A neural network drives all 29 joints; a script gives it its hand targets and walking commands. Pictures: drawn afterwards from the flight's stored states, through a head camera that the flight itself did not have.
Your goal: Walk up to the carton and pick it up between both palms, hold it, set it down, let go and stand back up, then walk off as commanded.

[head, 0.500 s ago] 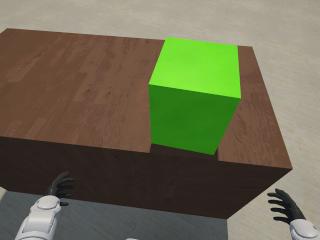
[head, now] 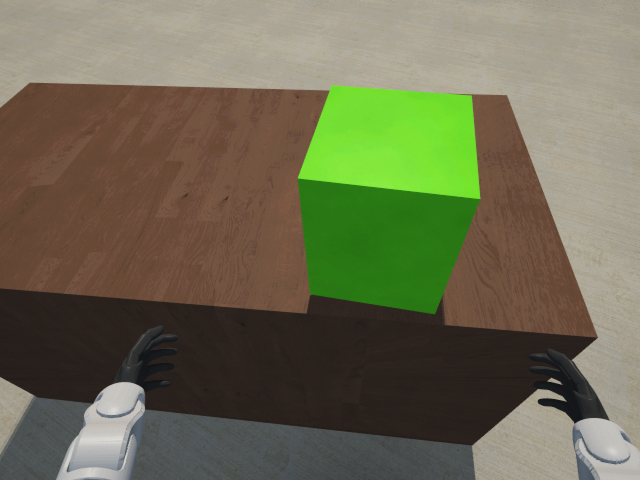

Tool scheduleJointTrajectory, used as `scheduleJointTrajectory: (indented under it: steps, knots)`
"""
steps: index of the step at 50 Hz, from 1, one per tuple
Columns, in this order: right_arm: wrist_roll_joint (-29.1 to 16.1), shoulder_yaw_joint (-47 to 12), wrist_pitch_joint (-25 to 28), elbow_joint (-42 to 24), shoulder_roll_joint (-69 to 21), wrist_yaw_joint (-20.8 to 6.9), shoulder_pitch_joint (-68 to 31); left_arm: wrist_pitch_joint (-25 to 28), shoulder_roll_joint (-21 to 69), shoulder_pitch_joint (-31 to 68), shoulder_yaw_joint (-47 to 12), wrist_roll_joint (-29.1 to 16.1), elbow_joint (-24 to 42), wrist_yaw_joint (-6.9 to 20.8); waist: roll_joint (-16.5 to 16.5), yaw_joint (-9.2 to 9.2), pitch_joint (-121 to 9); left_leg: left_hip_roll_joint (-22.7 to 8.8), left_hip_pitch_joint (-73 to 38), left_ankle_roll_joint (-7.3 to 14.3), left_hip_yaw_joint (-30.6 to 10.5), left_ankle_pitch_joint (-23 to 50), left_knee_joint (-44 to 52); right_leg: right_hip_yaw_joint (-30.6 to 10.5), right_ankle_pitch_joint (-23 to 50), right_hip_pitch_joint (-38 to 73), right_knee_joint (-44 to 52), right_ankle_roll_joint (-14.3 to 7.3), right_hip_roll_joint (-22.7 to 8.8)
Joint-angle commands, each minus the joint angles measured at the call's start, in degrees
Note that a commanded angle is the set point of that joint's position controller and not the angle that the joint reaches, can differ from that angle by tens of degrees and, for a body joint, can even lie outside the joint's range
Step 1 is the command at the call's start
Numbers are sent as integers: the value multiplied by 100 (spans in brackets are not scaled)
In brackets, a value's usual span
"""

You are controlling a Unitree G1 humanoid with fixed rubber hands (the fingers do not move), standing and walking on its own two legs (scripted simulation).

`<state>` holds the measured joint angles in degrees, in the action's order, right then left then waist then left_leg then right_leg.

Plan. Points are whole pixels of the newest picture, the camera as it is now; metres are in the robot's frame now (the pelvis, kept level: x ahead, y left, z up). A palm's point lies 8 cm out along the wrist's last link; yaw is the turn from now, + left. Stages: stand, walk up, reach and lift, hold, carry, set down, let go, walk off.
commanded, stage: reach and lift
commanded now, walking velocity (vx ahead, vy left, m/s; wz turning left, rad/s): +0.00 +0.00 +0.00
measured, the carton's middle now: (384, 202) +0.48 -0.06 +0.06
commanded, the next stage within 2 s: none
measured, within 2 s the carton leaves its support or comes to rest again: neither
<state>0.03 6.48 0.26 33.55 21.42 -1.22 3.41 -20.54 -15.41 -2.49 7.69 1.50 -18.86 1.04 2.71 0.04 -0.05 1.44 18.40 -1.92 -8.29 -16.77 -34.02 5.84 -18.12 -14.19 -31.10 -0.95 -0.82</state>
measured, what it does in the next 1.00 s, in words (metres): stands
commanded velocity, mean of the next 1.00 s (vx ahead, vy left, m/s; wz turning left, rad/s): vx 0.00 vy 0.00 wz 0.00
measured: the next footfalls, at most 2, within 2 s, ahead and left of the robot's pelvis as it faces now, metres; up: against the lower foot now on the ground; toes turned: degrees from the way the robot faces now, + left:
none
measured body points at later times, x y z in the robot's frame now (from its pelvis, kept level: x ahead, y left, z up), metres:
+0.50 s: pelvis -0.02 -0.01 +0.01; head -0.05 +0.01 +0.46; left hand +0.19 +0.23 +0.01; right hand +0.17 -0.27 +0.02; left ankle +0.01 +0.13 -0.73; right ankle -0.02 -0.11 -0.73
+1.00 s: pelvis -0.02 +0.00 +0.02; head -0.03 +0.01 +0.46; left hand +0.24 +0.16 +0.06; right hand +0.19 -0.23 +0.08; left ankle +0.01 +0.13 -0.73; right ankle -0.06 -0.08 -0.73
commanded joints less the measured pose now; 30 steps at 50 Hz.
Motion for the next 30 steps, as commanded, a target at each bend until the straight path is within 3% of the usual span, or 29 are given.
scheduleJointTrajectory:
  steps: [1,6,7,8,9,14,16,18,22,24,27,28,29,30]
  knots:
    - [-11,39,72,-1162,254,128,-158,258,-709,517,248,30,1144,-5,-90,577,-1021,-289,-528,101,83,1414,552,-981,638,530,911,-48,-581]
    - [-74,-114,36,-1897,-75,292,-37,354,-629,540,179,-89,1269,65,-343,537,-1149,-218,-580,176,172,1190,401,-1130,880,480,1096,-42,-743]
    - [-237,80,282,-878,280,266,364,120,-305,-1148,-163,-211,536,16,-1614,333,-464,-170,-1439,208,1095,2105,1300,-392,3238,1492,984,285,321]
    - [-333,27,308,-1079,278,302,517,245,-343,-1180,-239,-271,797,109,-1578,223,-740,-92,-1448,145,1128,2510,1260,-445,3828,1672,883,308,413]
    - [-377,5,344,-870,276,341,586,282,-385,-1230,-245,-257,815,185,-1469,235,-644,-64,-1566,106,1093,2760,1249,-452,4067,1626,877,321,414]
    - [-478,-102,669,-1856,-40,249,564,731,-663,-772,-276,-568,1992,-135,-524,48,-735,-11,-1875,-74,1093,2898,1394,-473,2929,1308,1326,235,270]
    - [-521,-113,708,-1956,-183,165,842,876,-655,-831,-297,-565,2387,-281,-285,80,-586,-23,-1904,-74,1148,2604,1549,-524,2500,1285,1473,185,237]
    - [-565,-237,653,-1945,-330,130,1003,946,-666,-924,-250,-503,2367,-341,-180,18,-243,-8,-1778,-1,1216,2157,1652,-564,2059,1241,1582,187,141]
    - [-641,-300,360,-2509,-521,110,1132,875,-585,-1018,-331,-651,2191,-374,-338,-30,236,26,-1386,185,1349,911,1978,-560,615,1164,1791,187,59]
    - [-655,-227,176,-2875,-589,154,1011,788,-573,-893,-446,-771,2364,-359,-429,-50,310,43,-1378,238,1374,405,2012,-555,-72,1068,1882,81,36]
    - [-834,-400,-49,-3615,-826,278,1208,682,-658,-701,-463,-967,2753,-369,-690,-139,345,229,-2158,216,1295,533,1583,-772,-792,-28,2186,-110,-411]
    - [-889,-479,-102,-3855,-941,339,1252,677,-630,-521,-544,-1061,2834,-328,-942,-126,365,327,-2785,206,1229,655,1282,-880,-1126,-673,2368,-206,-624]
    - [-959,-463,-157,-4011,-935,364,1217,612,-582,-364,-593,-1147,3028,-329,-855,-125,262,381,-3266,153,1138,774,1066,-900,-1328,-1310,2481,-292,-748]
    - [-989,-479,-204,-4221,-958,402,1305,600,-648,-211,-586,-1211,3089,-319,-1008,-50,222,412,-3722,129,1053,872,848,-976,-1491,-1861,2555,-385,-865]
